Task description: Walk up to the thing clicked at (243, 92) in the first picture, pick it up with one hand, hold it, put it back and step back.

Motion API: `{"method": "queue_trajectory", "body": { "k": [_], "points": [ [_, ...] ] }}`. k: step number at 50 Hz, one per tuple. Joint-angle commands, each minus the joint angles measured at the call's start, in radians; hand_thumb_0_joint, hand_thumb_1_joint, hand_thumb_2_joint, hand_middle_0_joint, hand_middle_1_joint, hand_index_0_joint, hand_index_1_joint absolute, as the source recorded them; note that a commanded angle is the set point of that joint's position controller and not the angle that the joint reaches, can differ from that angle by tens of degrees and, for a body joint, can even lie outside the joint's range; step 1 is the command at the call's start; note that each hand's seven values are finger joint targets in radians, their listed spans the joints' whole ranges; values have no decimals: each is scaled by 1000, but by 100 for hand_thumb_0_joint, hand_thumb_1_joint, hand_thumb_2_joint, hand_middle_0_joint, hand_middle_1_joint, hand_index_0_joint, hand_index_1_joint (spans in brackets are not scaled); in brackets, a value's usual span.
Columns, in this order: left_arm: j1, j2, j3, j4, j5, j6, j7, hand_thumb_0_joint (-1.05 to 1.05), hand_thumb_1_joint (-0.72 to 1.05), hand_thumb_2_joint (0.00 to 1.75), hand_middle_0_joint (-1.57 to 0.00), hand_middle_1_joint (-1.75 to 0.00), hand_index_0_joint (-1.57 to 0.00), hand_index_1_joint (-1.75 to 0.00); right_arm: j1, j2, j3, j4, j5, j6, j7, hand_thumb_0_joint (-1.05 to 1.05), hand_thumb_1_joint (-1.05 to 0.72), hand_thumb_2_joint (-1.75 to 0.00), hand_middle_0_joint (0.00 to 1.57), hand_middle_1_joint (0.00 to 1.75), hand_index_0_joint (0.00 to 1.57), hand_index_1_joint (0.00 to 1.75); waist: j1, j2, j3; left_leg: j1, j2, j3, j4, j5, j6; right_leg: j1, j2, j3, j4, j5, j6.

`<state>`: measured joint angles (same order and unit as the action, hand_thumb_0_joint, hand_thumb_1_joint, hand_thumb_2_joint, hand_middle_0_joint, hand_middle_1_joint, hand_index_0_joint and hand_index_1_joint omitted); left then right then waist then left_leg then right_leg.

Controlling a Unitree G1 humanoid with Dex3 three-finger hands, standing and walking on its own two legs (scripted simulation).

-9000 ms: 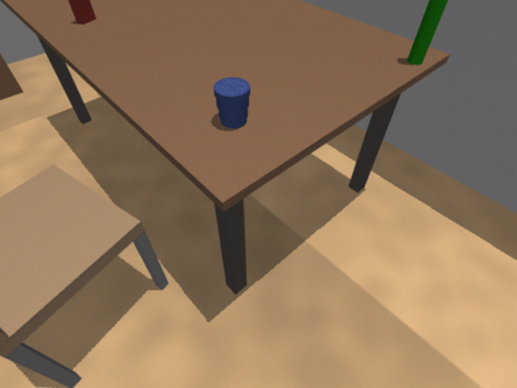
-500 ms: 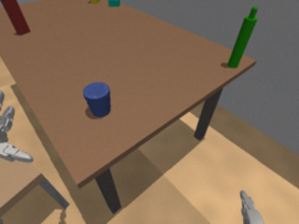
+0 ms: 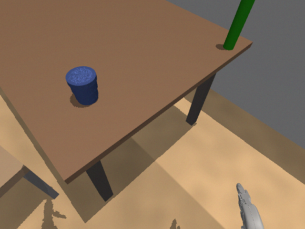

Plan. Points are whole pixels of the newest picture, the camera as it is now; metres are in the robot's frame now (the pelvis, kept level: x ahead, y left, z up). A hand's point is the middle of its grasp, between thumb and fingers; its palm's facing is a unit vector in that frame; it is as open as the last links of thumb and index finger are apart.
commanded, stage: go down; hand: left
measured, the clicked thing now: (84, 87) +0.56 +0.20 +0.01
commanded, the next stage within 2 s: approach in 1.64 s
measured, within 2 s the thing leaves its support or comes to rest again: neither
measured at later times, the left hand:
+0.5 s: hand out of the picture +0.41 +0.38 +0.14, palm faces +0.16 -0.99 +0.01, open 17.6 cm
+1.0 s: hand out of the picture +0.43 +0.39 +0.15, palm faces +0.18 -0.98 +0.02, open 17.7 cm
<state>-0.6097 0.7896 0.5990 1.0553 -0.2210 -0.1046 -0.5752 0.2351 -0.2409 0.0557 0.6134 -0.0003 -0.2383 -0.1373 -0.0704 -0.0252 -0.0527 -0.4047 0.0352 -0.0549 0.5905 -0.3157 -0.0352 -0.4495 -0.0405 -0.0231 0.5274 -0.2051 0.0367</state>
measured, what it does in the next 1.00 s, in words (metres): stands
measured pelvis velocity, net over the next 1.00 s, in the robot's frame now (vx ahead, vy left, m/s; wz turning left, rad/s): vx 0.01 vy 0.01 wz -0.01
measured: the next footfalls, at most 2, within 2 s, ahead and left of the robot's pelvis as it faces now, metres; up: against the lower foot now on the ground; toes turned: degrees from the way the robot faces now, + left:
none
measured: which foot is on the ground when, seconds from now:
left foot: down 0.00-1.00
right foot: down 0.00-1.00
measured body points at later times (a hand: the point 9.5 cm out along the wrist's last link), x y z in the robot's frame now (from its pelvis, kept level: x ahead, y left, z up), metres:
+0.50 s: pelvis +0.02 +0.01 -0.01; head +0.07 +0.04 +0.44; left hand +0.40 +0.43 +0.15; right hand +0.18 -0.24 -0.07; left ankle -0.01 +0.14 -0.73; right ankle +0.03 -0.15 -0.73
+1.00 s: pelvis +0.01 +0.01 -0.02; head +0.08 +0.04 +0.42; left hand +0.41 +0.44 +0.15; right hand +0.16 -0.25 -0.07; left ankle -0.01 +0.14 -0.73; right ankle +0.03 -0.15 -0.73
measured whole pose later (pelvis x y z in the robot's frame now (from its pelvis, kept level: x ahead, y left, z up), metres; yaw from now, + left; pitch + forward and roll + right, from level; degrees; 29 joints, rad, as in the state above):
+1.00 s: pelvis +0.01 +0.01 -0.02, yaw -1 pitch +14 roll -2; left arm -0.78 0.94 0.63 1.19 -0.15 -0.10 -0.59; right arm 0.26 -0.25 0.07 0.50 -0.01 -0.23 -0.13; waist -0.11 -0.02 -0.11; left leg -0.61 0.04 -0.06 0.77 -0.41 -0.03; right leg -0.64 -0.03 -0.02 0.67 -0.28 0.05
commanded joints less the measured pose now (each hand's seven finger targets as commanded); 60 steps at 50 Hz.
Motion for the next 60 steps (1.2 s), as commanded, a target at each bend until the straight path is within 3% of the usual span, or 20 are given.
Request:
{"method": "queue_trajectory", "body": {
  "k": [1,4,6,11,13,14,17,18,19,24,26,28,35,38,40,43,54,57,58,60],
  "points": [
    [-402,426,60,-216,5,-87,16,0,-60,8,-4,-5,-4,-5,-92,-136,-54,-159,-3,-63,-11,0,56,-5,5,5,5,5,12,213,-360,108,-50,39,-50,244,24,141,28,-29,-14,148,-40],
    [-390,444,77,-209,4,-92,20,0,-58,10,-4,-5,-4,-6,-93,-161,-72,-184,-1,-66,-15,0,55,-5,5,5,5,5,8,215,-391,104,-44,35,-33,269,20,139,32,-31,-1,164,-41],
    [-362,416,61,-214,-2,-89,12,0,-56,9,-4,-5,-4,-6,-63,-127,-50,-152,3,-58,-11,0,55,-5,5,5,5,5,19,223,-371,95,-44,36,-29,272,21,132,33,-32,0,161,-43],
    [-309,444,83,-188,-2,-67,-3,0,-57,9,-4,-6,-5,-6,-35,-162,-79,-159,3,-53,-11,0,55,-5,5,5,5,5,12,218,-396,102,-32,35,7,437,16,125,34,-30,25,268,-46],
    [-358,378,32,-235,-12,-67,-20,0,-58,10,-4,-6,-4,-6,-26,-114,-44,-143,4,-55,-1,0,55,-5,5,5,5,5,7,229,-386,130,-21,30,19,483,14,87,40,-35,31,272,-49],
    [-326,434,85,-203,-11,-63,-17,0,-58,9,-4,-5,-4,-5,-28,-145,-58,-158,2,-54,-3,0,55,-5,5,5,5,5,9,213,-404,131,-20,29,25,515,15,99,38,-34,35,291,-49],
    [-350,440,82,-226,-6,-61,-16,0,-58,9,-4,-5,-4,-5,-30,-180,-92,-167,-1,-55,-3,0,55,-5,5,5,5,5,0,208,-405,131,-18,27,32,525,14,92,38,-32,49,304,-49],
    [-393,378,29,-254,-8,-63,-18,0,-57,9,-4,-4,-4,-5,-40,-142,-66,-167,1,-56,5,0,55,-5,5,5,5,5,-6,226,-384,142,-17,27,29,512,11,69,42,-36,45,278,-50],
    [-367,418,69,-217,-6,-58,-12,0,-57,9,-4,-4,-4,-5,-37,-163,-76,-182,0,-58,1,0,55,-5,5,5,5,5,-5,223,-374,148,-14,26,31,505,9,50,43,-39,46,255,-50],
    [-378,402,55,-227,-7,-52,-11,0,-57,9,-4,-4,-4,-5,1,-151,-71,-184,0,-56,10,0,55,-5,5,5,5,5,-2,238,-385,141,-18,26,42,516,10,56,41,-37,55,263,-50],
    [-385,465,87,-216,5,-49,-7,0,-59,9,-4,-4,-4,-5,5,-186,-95,-209,-3,-57,9,0,54,-5,5,5,5,5,-4,231,-406,136,-16,25,52,526,10,61,41,-36,62,272,-49],
    [-386,447,75,-199,8,-43,-12,0,-58,9,-4,-4,-4,-5,18,-152,-63,-201,-1,-54,14,0,55,-5,5,5,5,5,-4,222,-392,120,-19,26,49,499,14,55,39,-34,62,264,-49],
    [-442,517,103,-152,19,-49,-17,0,-58,10,-4,-5,-4,-6,-31,-180,-85,-238,-4,-55,10,0,54,-6,5,5,5,5,-7,217,-394,57,-28,29,58,407,18,53,35,-27,80,229,-50],
    [-457,487,73,-120,22,-52,-25,0,-57,9,-4,-4,-3,-5,-38,-136,-43,-236,-2,-55,13,0,54,-5,5,5,5,5,-7,205,-364,-3,-35,34,53,311,23,49,34,-24,83,172,-48],
    [-463,536,98,-103,25,-55,-24,0,-61,8,-5,-5,-5,-6,-11,-172,-77,-236,-5,-53,4,0,53,-6,5,5,5,5,-18,200,-396,-6,-37,37,67,313,28,55,30,-18,92,189,-45],
    [-489,536,85,-93,34,-53,-26,0,-61,9,-4,-5,-4,-6,-20,-160,-55,-262,-5,-51,3,0,54,-5,5,5,5,5,-20,206,-416,2,-33,32,78,331,28,34,32,-21,102,193,-46],
    [-554,569,73,-72,55,-54,-13,0,-61,9,-5,-6,-5,-7,-4,-182,-71,-317,-4,-47,-11,0,55,-5,5,5,5,5,-44,222,-452,-20,-35,32,114,278,28,-5,32,-20,127,152,-45],
    [-589,531,25,-86,54,-48,-16,0,-60,9,-5,-6,-5,-7,45,-154,-57,-260,2,-37,-3,0,54,-5,5,5,5,5,-38,254,-410,-31,-34,29,114,263,22,-50,37,-23,132,125,-53],
    [-558,572,57,-52,62,-41,-9,0,-61,8,-5,-6,-5,-7,21,-188,-72,-324,2,-44,-8,0,54,-5,5,5,5,5,-40,232,-426,-16,-29,25,120,297,21,-49,39,-29,134,141,-52],
    [-563,567,51,-54,63,-39,-5,0,-61,7,-6,-6,-6,-7,33,-162,-49,-319,4,-39,0,0,54,-5,5,5,5,5,-38,252,-434,-23,-29,28,129,316,20,-38,37,-25,141,157,-52]
  ]
}}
